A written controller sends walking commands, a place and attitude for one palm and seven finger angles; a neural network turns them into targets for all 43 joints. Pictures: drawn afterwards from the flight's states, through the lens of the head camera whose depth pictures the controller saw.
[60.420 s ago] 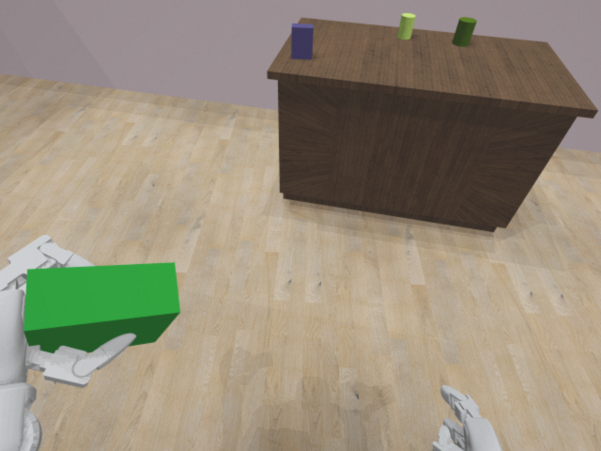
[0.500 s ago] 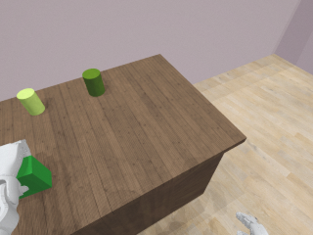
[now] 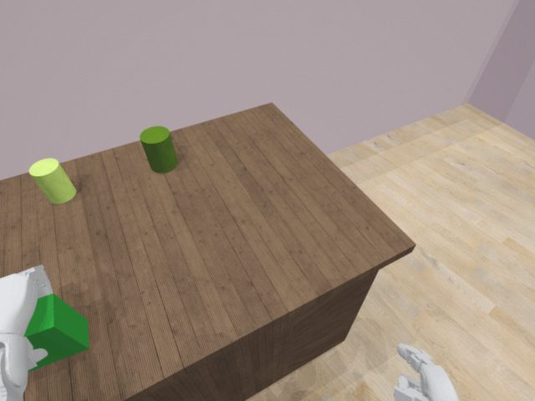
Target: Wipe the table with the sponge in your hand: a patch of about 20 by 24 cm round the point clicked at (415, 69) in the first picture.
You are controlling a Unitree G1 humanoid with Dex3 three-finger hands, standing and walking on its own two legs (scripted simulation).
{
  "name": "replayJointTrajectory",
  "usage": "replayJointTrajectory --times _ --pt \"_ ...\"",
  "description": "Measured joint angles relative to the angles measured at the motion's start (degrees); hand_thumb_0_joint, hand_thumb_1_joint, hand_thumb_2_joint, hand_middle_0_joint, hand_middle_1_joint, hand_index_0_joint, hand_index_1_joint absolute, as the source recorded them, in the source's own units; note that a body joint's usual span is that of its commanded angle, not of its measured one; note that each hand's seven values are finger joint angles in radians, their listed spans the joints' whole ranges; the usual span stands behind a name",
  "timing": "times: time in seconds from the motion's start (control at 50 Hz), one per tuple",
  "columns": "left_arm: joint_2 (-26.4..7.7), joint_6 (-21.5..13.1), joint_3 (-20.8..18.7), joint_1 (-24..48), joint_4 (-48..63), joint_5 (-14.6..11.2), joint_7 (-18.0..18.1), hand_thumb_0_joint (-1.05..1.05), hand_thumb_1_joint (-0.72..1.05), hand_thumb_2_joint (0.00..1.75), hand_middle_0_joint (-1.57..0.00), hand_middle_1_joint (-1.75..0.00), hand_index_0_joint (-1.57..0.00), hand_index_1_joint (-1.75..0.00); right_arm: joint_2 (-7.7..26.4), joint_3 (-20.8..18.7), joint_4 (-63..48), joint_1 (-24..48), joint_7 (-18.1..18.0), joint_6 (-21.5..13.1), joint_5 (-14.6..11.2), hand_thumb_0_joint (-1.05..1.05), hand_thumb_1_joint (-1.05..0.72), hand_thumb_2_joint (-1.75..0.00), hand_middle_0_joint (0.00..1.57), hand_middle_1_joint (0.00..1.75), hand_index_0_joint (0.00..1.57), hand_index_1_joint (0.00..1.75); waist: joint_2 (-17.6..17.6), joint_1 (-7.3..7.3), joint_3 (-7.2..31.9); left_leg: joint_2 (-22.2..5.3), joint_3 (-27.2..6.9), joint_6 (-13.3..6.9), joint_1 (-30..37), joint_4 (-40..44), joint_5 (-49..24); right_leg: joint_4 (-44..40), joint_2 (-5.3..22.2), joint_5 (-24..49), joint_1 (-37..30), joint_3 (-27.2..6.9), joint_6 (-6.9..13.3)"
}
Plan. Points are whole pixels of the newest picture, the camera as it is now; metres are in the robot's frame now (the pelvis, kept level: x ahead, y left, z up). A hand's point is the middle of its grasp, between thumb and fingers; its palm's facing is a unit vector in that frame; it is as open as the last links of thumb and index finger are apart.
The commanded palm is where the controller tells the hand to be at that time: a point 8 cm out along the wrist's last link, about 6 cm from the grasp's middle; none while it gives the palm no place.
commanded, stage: wipe back along the first lane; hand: left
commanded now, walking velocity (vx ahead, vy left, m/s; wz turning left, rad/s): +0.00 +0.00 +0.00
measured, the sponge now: (32, 343) +0.18 +0.39 -0.03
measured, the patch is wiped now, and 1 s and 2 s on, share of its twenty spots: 1.00 1.00 1.00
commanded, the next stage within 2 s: lift the sponge slowly off the table in 1.08 s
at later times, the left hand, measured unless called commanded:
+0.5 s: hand (20, 347) +0.16 +0.36 +0.03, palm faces -0.01 -0.04 -1.00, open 9.2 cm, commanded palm +0.11 +0.34 +0.05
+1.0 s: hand (20, 349) +0.16 +0.36 +0.03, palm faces -0.01 -0.05 -1.00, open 9.2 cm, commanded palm +0.11 +0.34 +0.05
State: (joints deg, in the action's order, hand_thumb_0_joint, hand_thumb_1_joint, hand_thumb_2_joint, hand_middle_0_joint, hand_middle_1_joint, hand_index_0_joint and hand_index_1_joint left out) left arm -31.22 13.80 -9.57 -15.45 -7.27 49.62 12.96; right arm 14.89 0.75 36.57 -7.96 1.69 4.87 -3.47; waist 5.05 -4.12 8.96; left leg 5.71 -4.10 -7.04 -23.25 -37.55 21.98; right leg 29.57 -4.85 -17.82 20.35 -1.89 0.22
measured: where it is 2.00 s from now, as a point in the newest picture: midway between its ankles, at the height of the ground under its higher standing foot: outside the picture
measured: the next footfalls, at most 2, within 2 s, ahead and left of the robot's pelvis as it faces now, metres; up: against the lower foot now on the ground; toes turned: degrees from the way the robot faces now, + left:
none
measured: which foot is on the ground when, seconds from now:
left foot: down 0.00-1.00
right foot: down 0.00-1.00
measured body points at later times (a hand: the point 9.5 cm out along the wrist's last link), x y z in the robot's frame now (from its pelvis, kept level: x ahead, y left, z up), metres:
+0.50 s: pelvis -0.01 -0.01 +0.00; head -0.01 -0.01 +0.45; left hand +0.16 +0.36 +0.08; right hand +0.19 -0.23 -0.09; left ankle -0.05 +0.03 -0.73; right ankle -0.04 -0.14 -0.73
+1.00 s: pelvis -0.02 -0.01 +0.00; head -0.02 -0.01 +0.45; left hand +0.15 +0.36 +0.08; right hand +0.18 -0.24 -0.09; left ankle -0.05 +0.03 -0.73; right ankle -0.04 -0.14 -0.73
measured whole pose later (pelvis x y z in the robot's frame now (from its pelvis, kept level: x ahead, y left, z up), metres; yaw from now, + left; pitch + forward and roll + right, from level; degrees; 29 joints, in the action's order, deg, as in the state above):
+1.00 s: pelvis -0.02 -0.01 +0.00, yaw -1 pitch +7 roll -4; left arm -29.6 13.2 -9.7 -20.9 -3.8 49.4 15.0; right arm 14.5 0.2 37.3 -8.4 0.4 5.2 -3.6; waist 4.6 -4.5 9.0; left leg 5.1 -3.3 -6.6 -23.1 -38.0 21.3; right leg 30.8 -5.3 -17.2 20.7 -2.4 0.6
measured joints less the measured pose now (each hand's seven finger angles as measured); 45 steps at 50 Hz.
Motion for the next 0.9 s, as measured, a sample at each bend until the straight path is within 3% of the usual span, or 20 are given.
replayJointTrajectory --times 0.22,0.4,0.68,0.9 --pt "1.5 -0.8 -1.0 -9.2 7.6 -1.0 1.4 0.01 -0.45 1.03 -0.73 -1.54 -0.81 -1.56 0.2 -0.8 -0.1 -0.7 0.2 -0.3 0.2 0.01 -0.91 -0.9 0.2 0.3 0.2 0.3 0.2 0.14 0.4 -0.3 0.3 0.1 0.5 -0.1 0.3 0.1 -0.3 -0.1 -0.4 -0.3 0.1" --pt "2.2 -0.2 0.3 -6.6 5.4 0.3 2.4 0.01 -0.45 1.03 -0.73 -1.53 -0.81 -1.56 -0.3 -0.6 0.6 0.1 -0.9 0.1 0.2 0.01 -0.91 -0.9 0.2 0.3 0.2 0.3 -0.2 -0.83 0.4 -0.3 0.3 0.3 0.1 -0.7 0.1 1.1 -0.3 -0.1 0.2 -0.1 0.2" --pt "1.3 -0.3 -0.2 -6.0 3.8 -0.3 1.4 0.0 -0.46 1.04 -0.74 -1.53 -0.82 -1.56 -0.4 0.0 0.1 0.2 -1.1 0.3 -0.1 0.01 -0.9 -0.9 0.2 0.3 0.2 0.3 -0.5 0.14 0.0 -0.6 0.7 0.5 1.3 -0.1 -0.5 0.6 -0.5 0.6 -0.9 -0.5 0.4" --pt "1.9 -0.4 0.0 -5.7 3.7 0.1 2.2 0.0 -0.46 1.04 -0.74 -1.54 -0.82 -1.56 0.0 -0.7 0.6 -0.4 -1.1 0.2 0.0 0.01 -0.91 -0.9 0.2 0.3 0.2 0.3 -0.3 -0.19 -0.1 -0.6 0.9 0.4 0.3 -0.4 -0.7 1.1 -0.5 0.7 0.3 -0.6 0.3"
